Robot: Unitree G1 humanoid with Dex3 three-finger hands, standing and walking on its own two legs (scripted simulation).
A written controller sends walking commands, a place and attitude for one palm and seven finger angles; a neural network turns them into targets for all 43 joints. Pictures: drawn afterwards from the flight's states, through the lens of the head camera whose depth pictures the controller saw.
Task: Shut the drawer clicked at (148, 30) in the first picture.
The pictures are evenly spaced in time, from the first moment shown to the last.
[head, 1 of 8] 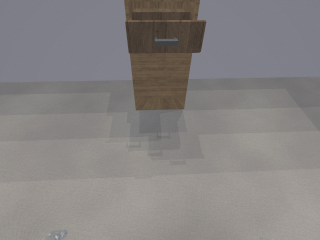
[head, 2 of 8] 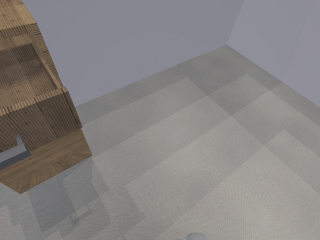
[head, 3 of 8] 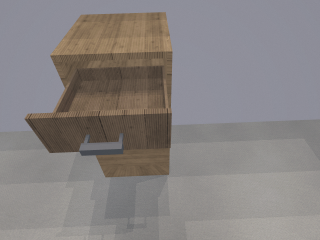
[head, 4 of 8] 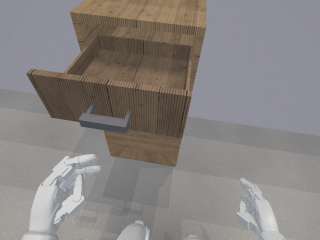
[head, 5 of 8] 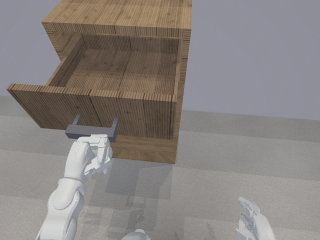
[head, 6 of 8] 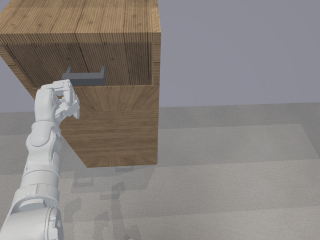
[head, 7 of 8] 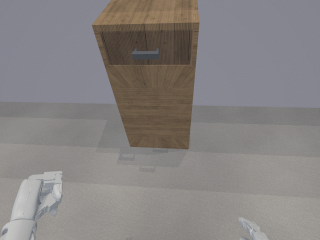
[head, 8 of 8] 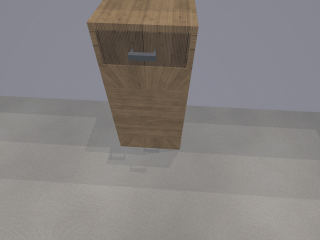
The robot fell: no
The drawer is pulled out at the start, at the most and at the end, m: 0.30 0.30 0.00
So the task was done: yes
